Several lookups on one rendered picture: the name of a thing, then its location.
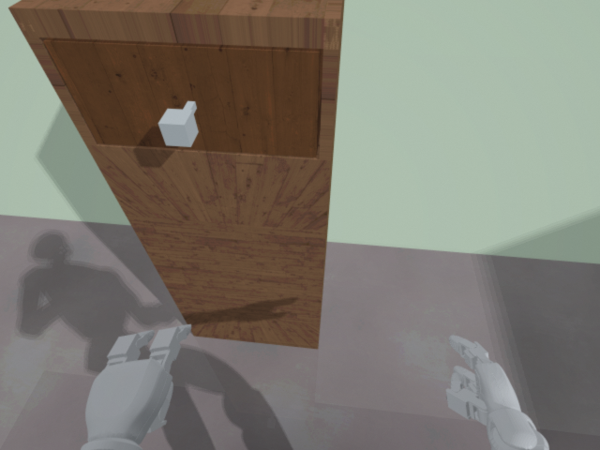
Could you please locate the drawer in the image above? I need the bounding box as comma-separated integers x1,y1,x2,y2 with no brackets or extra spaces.
43,37,323,158

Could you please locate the robot right hand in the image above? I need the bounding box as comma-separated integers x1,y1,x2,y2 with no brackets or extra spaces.
446,335,521,426

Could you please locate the robot left hand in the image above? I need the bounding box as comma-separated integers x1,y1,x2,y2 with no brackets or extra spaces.
85,324,191,445

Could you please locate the robot right forearm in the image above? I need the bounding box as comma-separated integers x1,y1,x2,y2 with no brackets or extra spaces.
487,408,549,450

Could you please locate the cabinet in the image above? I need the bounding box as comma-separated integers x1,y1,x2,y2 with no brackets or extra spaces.
8,0,344,349

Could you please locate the handle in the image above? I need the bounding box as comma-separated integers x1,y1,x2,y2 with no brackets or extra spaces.
158,101,199,147

